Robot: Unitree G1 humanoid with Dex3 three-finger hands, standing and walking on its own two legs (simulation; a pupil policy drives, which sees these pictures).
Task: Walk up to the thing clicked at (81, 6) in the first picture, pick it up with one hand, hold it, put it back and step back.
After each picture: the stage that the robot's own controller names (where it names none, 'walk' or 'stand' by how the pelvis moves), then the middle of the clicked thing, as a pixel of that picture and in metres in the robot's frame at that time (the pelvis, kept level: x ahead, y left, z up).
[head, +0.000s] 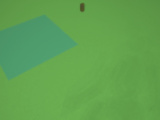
stand; (82, 7) +2.22 -0.01 -0.72
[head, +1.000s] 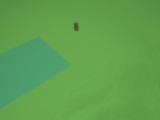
walk; (76, 26) +2.06 +0.22 -0.70
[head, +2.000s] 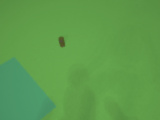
walk; (61, 42) +1.40 +0.36 -0.72
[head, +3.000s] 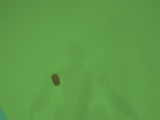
walk; (55, 80) +0.89 +0.34 -0.72
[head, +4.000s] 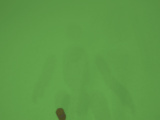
walk; (61, 114) +0.53 +0.25 -0.71
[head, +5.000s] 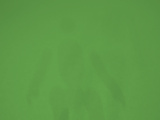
stand; out of the picture +0.40 +0.19 -0.70
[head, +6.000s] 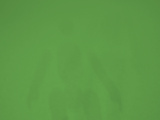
stand; out of the picture +0.37 +0.17 -0.72
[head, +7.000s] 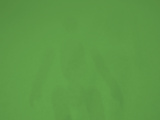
stand; out of the picture +0.36 +0.16 -0.72
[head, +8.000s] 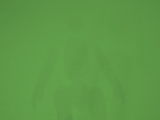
stand; out of the picture +0.36 +0.17 -0.72
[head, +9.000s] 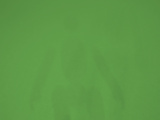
stand; out of the picture +0.36 +0.18 -0.73
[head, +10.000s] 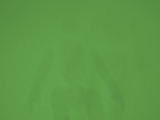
stand; out of the picture +0.36 +0.18 -0.73
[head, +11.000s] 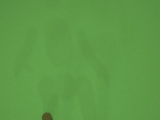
go down; (47, 119) +0.38 +0.20 -0.68
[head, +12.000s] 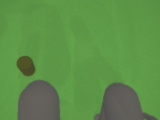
go down; (26, 66) +0.42 +0.25 -0.30
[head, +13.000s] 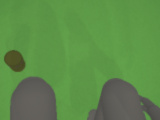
close in; (15, 61) +0.41 +0.26 -0.28
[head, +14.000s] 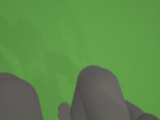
close in; out of the picture +0.39 +0.30 -0.21
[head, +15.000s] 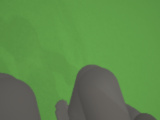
close; out of the picture +0.39 +0.30 -0.22
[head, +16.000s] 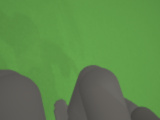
lift; out of the picture +0.37 +0.29 -0.23
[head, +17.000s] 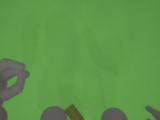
close; (74, 115) +0.30 +0.05 -0.51
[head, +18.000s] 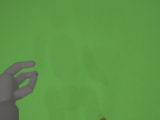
go down; out of the picture +0.41 -0.18 -0.70
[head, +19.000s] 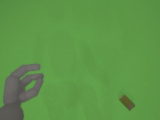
hold; (127, 102) +0.56 -0.38 -0.70
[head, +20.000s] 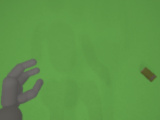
stand; (148, 74) +0.71 -0.57 -0.64
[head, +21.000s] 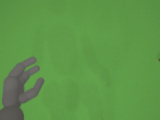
stand; out of the picture +0.85 -0.76 -0.64
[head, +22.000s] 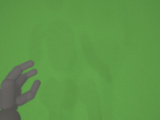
stand; out of the picture +0.99 -0.96 -0.63
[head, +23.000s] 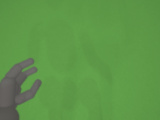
stand; out of the picture +1.14 -1.14 -0.61
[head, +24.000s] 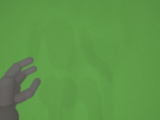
stand; out of the picture +1.26 -1.33 -0.62
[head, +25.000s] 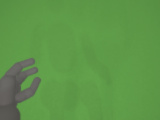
stand; out of the picture +1.39 -1.52 -0.63
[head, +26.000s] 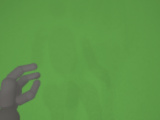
stand; out of the picture +1.50 -1.70 -0.66
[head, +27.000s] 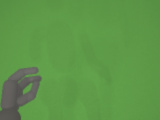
stand; out of the picture +1.64 -1.88 -0.65
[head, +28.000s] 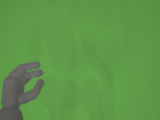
stand; out of the picture +1.80 -2.05 -0.60
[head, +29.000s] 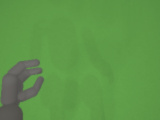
close; out of the picture +1.94 -2.23 -0.59
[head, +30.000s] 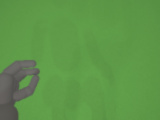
close; out of the picture +2.06 -2.41 -0.60
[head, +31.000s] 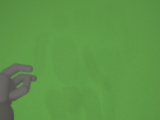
stand; out of the picture +2.13 -2.63 -0.70
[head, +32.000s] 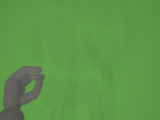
stand; out of the picture +2.31 -2.77 -0.62
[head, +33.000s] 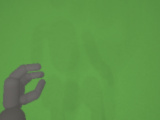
close; out of the picture +2.45 -2.94 -0.60
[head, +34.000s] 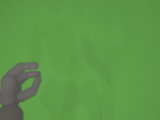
close; out of the picture +2.55 -3.14 -0.61
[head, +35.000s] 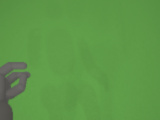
close; out of the picture +2.67 -3.31 -0.67
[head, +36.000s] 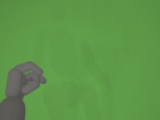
hold; out of the picture +2.77 -3.50 -0.69
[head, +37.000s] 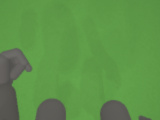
crouch; out of the picture +3.11 -3.54 -0.46
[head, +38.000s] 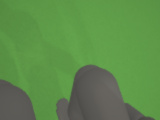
lower; out of the picture +3.99 -2.94 -0.25
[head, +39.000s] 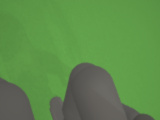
lower; out of the picture +4.34 -2.85 -0.24
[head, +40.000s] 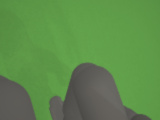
lower; out of the picture +4.54 -2.93 -0.25
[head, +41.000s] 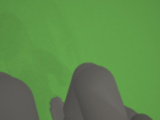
lower; out of the picture +4.72 -3.05 -0.24
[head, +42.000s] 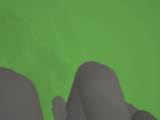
loosen; out of the picture +4.87 -3.21 -0.24
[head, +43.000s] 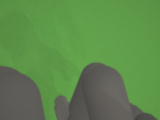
rise; out of the picture +5.06 -3.31 -0.24
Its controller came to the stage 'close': yes
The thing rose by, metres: 0.02
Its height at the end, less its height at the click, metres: -0.02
